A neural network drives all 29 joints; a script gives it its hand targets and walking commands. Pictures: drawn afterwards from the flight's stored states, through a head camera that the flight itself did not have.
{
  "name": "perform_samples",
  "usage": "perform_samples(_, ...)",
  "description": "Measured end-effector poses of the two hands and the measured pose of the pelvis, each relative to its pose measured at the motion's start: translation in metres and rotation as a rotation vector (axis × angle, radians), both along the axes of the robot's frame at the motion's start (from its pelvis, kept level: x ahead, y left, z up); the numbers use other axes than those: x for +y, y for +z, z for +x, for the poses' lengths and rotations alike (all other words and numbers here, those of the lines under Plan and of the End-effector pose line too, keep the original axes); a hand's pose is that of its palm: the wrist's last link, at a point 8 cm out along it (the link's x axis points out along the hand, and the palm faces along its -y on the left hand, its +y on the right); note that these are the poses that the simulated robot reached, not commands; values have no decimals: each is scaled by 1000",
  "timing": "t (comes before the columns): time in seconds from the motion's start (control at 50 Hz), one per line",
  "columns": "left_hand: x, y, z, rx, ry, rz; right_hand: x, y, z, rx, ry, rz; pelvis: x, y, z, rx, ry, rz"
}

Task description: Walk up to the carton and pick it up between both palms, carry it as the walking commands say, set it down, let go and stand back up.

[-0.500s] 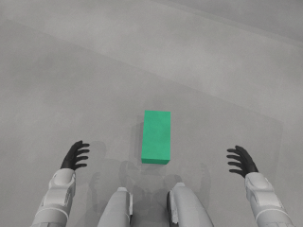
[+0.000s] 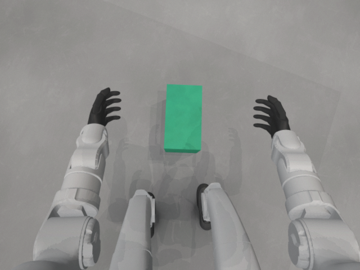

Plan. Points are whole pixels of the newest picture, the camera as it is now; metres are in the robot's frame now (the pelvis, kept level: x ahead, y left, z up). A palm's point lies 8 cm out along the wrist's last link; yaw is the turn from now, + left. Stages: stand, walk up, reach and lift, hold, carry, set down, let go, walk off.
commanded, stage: reach and lift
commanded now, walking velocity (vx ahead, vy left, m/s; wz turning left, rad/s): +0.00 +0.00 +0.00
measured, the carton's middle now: (182, 121) +0.50 -0.04 -0.59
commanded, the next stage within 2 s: none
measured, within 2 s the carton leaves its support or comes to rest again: neither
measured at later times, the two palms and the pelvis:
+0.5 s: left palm (120, 95) +0.48 +0.14 -0.15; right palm (252, 97) +0.45 -0.20 -0.15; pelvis +0.00 +0.00 -0.02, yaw +0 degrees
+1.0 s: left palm (132, 110) +0.48 +0.13 -0.29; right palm (238, 114) +0.45 -0.21 -0.30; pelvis -0.04 +0.00 -0.14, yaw +0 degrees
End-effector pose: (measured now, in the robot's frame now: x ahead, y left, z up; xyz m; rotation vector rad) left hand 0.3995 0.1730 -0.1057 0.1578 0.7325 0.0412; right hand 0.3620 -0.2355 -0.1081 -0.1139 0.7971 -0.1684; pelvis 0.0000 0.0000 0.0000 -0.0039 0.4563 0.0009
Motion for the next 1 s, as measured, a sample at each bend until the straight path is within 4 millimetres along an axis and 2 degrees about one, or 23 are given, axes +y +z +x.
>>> perform_samples(0.26,-22,-25,59,-71,8,-54,23,-25,65,-75,-12,43,2,-12,0,158,-2,-3)
perform_samples(0.36,-34,-33,76,-86,10,-84,32,-32,87,-97,-7,57,3,-15,1,197,-2,-3)
perform_samples(0.44,-38,-41,81,-87,38,-110,36,-38,94,-104,-15,57,3,-16,3,219,-2,-3)
perform_samples(0.6,-35,-60,77,-74,67,-118,35,-57,90,-94,-27,55,3,-24,2,265,-2,-2)
perform_samples(0.7,-36,-85,74,-79,74,-125,36,-83,87,-92,-26,55,3,-45,-7,306,-3,0)
perform_samples(0.86,-40,-143,73,-82,61,-105,35,-144,83,-99,-56,76,2,-99,-29,312,-7,5)
perform_samples(1.0,-43,-188,76,-87,14,-53,29,-192,87,-106,-87,80,1,-141,-45,241,-9,10)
